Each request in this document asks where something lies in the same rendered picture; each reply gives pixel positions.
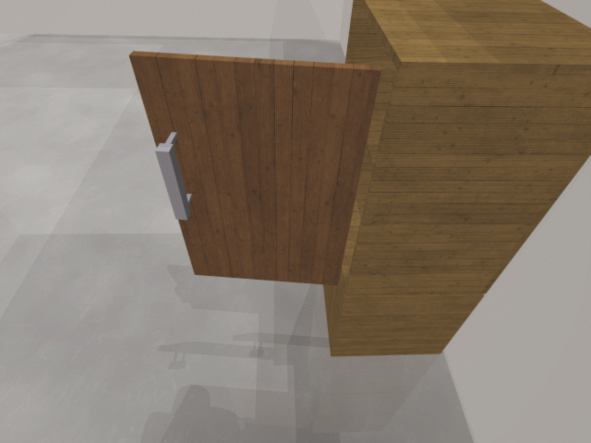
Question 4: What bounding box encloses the cupboard door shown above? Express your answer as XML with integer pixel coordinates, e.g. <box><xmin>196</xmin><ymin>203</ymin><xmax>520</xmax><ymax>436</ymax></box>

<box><xmin>129</xmin><ymin>51</ymin><xmax>381</xmax><ymax>286</ymax></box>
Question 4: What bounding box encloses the handle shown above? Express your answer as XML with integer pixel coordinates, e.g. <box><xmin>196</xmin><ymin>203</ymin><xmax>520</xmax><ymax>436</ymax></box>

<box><xmin>155</xmin><ymin>132</ymin><xmax>193</xmax><ymax>220</ymax></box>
